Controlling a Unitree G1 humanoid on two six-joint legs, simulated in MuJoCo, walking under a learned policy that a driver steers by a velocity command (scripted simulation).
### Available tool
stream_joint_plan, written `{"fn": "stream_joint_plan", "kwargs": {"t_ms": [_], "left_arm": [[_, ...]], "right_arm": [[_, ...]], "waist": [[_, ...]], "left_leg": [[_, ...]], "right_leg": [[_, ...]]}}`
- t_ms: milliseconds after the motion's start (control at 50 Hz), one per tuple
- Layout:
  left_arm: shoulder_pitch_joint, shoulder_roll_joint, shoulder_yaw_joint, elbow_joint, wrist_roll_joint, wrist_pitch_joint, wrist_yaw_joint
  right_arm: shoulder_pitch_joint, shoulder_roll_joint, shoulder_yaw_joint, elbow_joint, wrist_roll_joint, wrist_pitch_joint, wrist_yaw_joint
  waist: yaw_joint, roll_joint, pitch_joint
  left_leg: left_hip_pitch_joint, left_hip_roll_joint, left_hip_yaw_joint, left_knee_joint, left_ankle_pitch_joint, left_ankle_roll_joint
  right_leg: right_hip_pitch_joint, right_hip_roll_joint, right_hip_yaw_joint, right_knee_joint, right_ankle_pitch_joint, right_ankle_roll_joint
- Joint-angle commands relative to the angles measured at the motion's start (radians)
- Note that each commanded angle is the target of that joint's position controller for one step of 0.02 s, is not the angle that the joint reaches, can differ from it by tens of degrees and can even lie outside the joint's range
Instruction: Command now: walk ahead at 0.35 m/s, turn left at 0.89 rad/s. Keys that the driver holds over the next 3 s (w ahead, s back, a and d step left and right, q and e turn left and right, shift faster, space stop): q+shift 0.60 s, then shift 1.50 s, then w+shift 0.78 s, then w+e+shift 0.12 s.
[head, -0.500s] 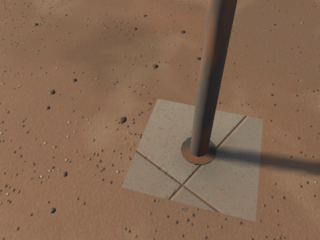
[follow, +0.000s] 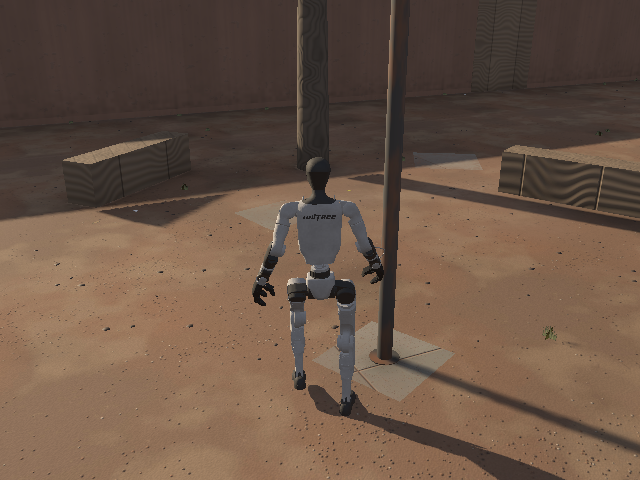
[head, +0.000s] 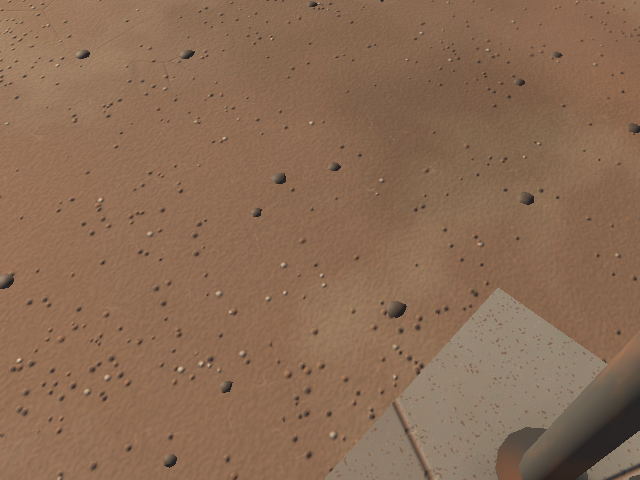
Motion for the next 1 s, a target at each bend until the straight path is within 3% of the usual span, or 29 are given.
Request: {"fn": "stream_joint_plan", "kwargs": {"t_ms": [20,60,100,120,140,160,180,200,220,240,260,280,320,360,420,520,580,600,640,660,680,700,720,740,760,780,840,940,1000], "left_arm": [[-0.240,0.139,0.029,-0.120,-0.029,-0.021,0.011],[-0.240,0.161,0.032,-0.122,-0.050,-0.007,0.025],[-0.252,0.194,0.045,-0.134,-0.064,0.010,0.029],[-0.266,0.198,0.047,-0.144,-0.070,0.023,0.027],[-0.239,0.171,0.048,-0.143,-0.075,0.024,0.009],[-0.174,0.042,0.013,-0.147,-0.019,0.031,-0.010],[-0.002,0.042,0.003,-0.147,0.007,0.025,-0.026],[0.001,0.139,0.009,-0.173,-0.004,0.018,-0.023],[-0.110,0.176,0.018,-0.188,-0.020,0.013,-0.015],[-0.163,0.166,0.018,-0.185,-0.005,0.020,0.002],[-0.186,0.156,0.015,-0.181,0.010,0.029,0.014],[-0.202,0.174,0.024,-0.182,0.016,0.036,0.012],[-0.229,0.137,0.021,-0.177,0.015,0.044,0.006],[-0.241,0.090,0.009,-0.174,0.012,0.047,0.005],[-0.255,0.087,0.010,-0.154,-0.004,0.057,0.010],[-0.329,0.081,0.012,-0.181,-0.006,0.054,0.011],[-0.323,0.101,0.022,-0.183,-0.008,0.035,0.001],[-0.306,0.114,0.038,-0.179,-0.019,0.028,-0.001],[-0.253,0.121,0.041,-0.161,-0.010,0.024,-0.009],[-0.236,0.126,0.044,-0.155,-0.003,0.024,-0.011],[-0.271,0.165,0.043,-0.180,0.010,0.035,-0.006],[-0.246,0.185,0.048,-0.190,0.030,0.044,-0.012],[-0.234,0.162,0.047,-0.187,0.019,0.042,-0.014],[-0.249,0.123,0.034,-0.192,0.003,0.046,-0.011],[-0.244,0.109,0.025,-0.193,-0.005,0.053,-0.007],[-0.238,0.111,0.020,-0.191,-0.013,0.061,-0.006],[-0.196,0.109,0.012,-0.178,-0.003,0.075,-0.007],[-0.176,0.123,0.015,-0.168,-0.007,0.080,-0.015],[-0.150,0.136,0.018,-0.156,-0.018,0.090,-0.015]], "right_arm": [[0.131,0.029,0.013,-0.025,-0.012,0.016,0.034],[0.107,-0.026,-0.012,-0.039,-0.012,0.040,0.059],[0.158,-0.086,-0.042,-0.034,-0.011,0.048,0.067],[0.240,-0.121,-0.064,-0.015,-0.010,0.046,0.065],[0.354,-0.155,-0.089,0.017,0.003,0.037,0.038],[0.287,-0.212,-0.091,0.016,0.014,0.032,0.009],[0.152,-0.265,-0.069,-0.092,-0.024,0.007,0.013],[0.127,-0.250,-0.069,-0.136,-0.046,-0.017,0.042],[0.099,-0.214,-0.064,-0.137,-0.026,-0.033,0.049],[0.062,-0.172,-0.055,-0.132,-0.001,-0.036,0.042],[0.038,-0.142,-0.043,-0.136,0.003,-0.033,0.030],[0.022,-0.128,-0.038,-0.140,-0.007,-0.027,0.014],[0.027,-0.137,-0.041,-0.135,-0.016,-0.014,-0.012],[0.056,-0.162,-0.052,-0.130,-0.004,0.000,-0.031],[0.055,-0.154,-0.052,-0.131,-0.007,0.020,-0.049],[0.044,-0.126,-0.046,-0.133,0.000,0.042,-0.048],[0.036,-0.126,-0.047,-0.141,-0.003,0.045,-0.039],[0.057,-0.118,-0.044,-0.134,-0.011,0.048,-0.035],[0.004,-0.108,-0.035,-0.143,0.002,0.048,-0.034],[0.035,-0.073,-0.022,-0.135,0.008,0.047,-0.033],[0.141,-0.016,-0.002,-0.113,-0.008,0.046,-0.026],[0.138,-0.091,-0.025,-0.143,0.008,0.048,-0.035],[0.136,-0.170,-0.047,-0.134,-0.014,0.043,-0.037],[0.118,-0.194,-0.056,-0.114,-0.016,0.049,-0.039],[0.109,-0.167,-0.052,-0.099,-0.015,0.061,-0.044],[0.105,-0.139,-0.044,-0.101,-0.016,0.069,-0.046],[0.063,-0.075,-0.018,-0.110,-0.001,0.063,-0.042],[0.036,-0.026,0.006,-0.098,-0.013,0.054,-0.040],[0.051,-0.026,0.007,-0.071,-0.006,0.048,-0.033]], "waist": [[-0.113,-0.147,-0.112],[-0.118,-0.142,-0.134],[-0.163,-0.137,-0.172],[-0.213,-0.110,-0.210],[-0.269,-0.026,-0.230],[-0.168,0.280,-0.130],[-0.027,0.366,-0.260],[-0.064,0.210,-0.441],[-0.075,0.070,-0.342],[-0.064,-0.025,-0.256],[-0.051,-0.040,-0.238],[-0.049,-0.016,-0.227],[-0.050,-0.007,-0.233],[-0.051,-0.052,-0.250],[-0.068,-0.016,-0.256],[-0.090,0.072,-0.175],[-0.100,0.110,-0.182],[-0.104,0.114,-0.191],[-0.069,0.136,-0.192],[-0.077,0.060,-0.219],[-0.140,-0.145,-0.264],[-0.121,-0.277,-0.199],[-0.112,-0.225,-0.185],[-0.104,-0.159,-0.165],[-0.096,-0.127,-0.155],[-0.088,-0.129,-0.137],[-0.059,-0.175,-0.126],[-0.035,-0.257,-0.167],[-0.022,-0.273,-0.173]], "left_leg": [[0.223,0.007,-0.015,-0.242,0.252,0.014],[0.288,-0.030,0.021,-0.296,0.266,0.038],[0.377,-0.081,0.066,-0.314,0.196,0.080],[0.488,-0.118,0.092,-0.348,0.192,0.111],[0.665,-0.134,0.042,-0.394,0.263,0.149],[0.680,-0.044,-0.166,-0.486,0.630,0.192],[0.806,0.146,-0.647,-0.508,0.777,0.404],[0.852,0.234,-0.883,-0.704,0.397,0.465],[0.786,0.198,-0.833,-0.740,0.151,0.402],[0.697,0.144,-0.748,-0.724,0.073,0.329],[0.618,0.107,-0.680,-0.703,0.137,0.295],[0.551,0.077,-0.614,-0.708,0.207,0.273],[0.519,0.030,-0.535,-0.685,0.383,0.254],[0.529,0.009,-0.516,-0.649,0.491,0.246],[0.512,-0.015,-0.519,-0.642,0.446,0.206],[0.474,-0.054,-0.609,-0.647,0.170,0.190],[0.497,-0.057,-0.665,-0.600,0.216,0.181],[0.495,-0.058,-0.679,-0.602,0.201,0.175],[0.488,-0.087,-0.677,-0.523,0.211,0.148],[0.449,-0.129,-0.624,-0.436,0.039,0.112],[0.357,-0.223,-0.485,-0.250,-0.308,0.064],[0.210,-0.318,-0.327,-0.069,-0.473,-0.001],[0.172,-0.248,-0.310,0.093,-0.404,-0.046],[0.169,-0.221,-0.291,0.166,-0.331,-0.068],[0.161,-0.217,-0.273,0.211,-0.288,-0.079],[0.142,-0.215,-0.256,0.260,-0.261,-0.087],[0.148,-0.202,-0.187,0.200,-0.221,-0.098],[0.277,-0.117,-0.126,-0.168,-0.235,-0.108],[0.386,-0.110,-0.079,-0.389,-0.162,-0.090]], "right_leg": [[-0.048,-0.214,0.022,-0.125,0.552,-0.144],[-0.007,-0.219,-0.014,-0.051,0.609,-0.116],[0.019,-0.222,-0.025,0.096,0.730,-0.095],[-0.001,-0.206,-0.036,0.250,0.750,-0.077],[-0.106,-0.165,-0.018,0.465,0.520,-0.039],[-0.288,-0.015,-0.014,0.775,-0.321,0.013],[-0.512,0.108,0.169,1.067,-0.551,0.055],[-0.557,0.111,0.322,1.106,-0.443,0.042],[-0.596,0.081,0.329,1.037,-0.335,0.018],[-0.590,0.047,0.337,0.952,-0.256,0.012],[-0.541,0.030,0.354,0.877,-0.218,0.008],[-0.472,0.024,0.364,0.808,-0.192,0.009],[-0.411,0.046,0.349,0.711,-0.168,0.026],[-0.417,0.077,0.343,0.641,-0.141,0.050],[-0.397,0.098,0.346,0.561,-0.073,0.068],[-0.368,0.118,0.374,0.386,-0.026,0.076],[-0.288,0.125,0.381,0.252,-0.037,0.061],[-0.230,0.122,0.377,0.179,-0.030,0.056],[-0.132,0.097,0.349,0.040,0.080,0.036],[-0.037,0.025,0.372,-0.051,0.200,0.000],[0.086,-0.172,0.543,-0.036,0.364,-0.092],[0.049,-0.304,0.717,-0.048,0.513,-0.257],[0.012,-0.343,0.779,-0.034,0.482,-0.309],[-0.008,-0.292,0.675,-0.012,0.438,-0.283],[-0.013,-0.238,0.604,-0.007,0.365,-0.246],[-0.021,-0.218,0.576,-0.011,0.333,-0.235],[-0.008,-0.153,0.482,-0.040,0.291,-0.228],[0.052,-0.160,0.465,-0.045,0.211,-0.237],[0.034,-0.171,0.469,-0.029,0.259,-0.236]]}}
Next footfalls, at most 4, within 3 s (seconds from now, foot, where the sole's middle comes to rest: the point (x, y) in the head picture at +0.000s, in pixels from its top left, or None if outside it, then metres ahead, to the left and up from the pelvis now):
0.16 left None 0.28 0.09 -0.78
0.68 right None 0.42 -0.05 -0.78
1.06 left None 0.19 0.10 -0.78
2.40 right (357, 445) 0.49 -0.01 -0.78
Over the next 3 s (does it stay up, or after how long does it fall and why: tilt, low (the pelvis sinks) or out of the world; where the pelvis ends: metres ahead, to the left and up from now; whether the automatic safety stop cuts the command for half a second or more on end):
stays up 0.65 0.32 -0.02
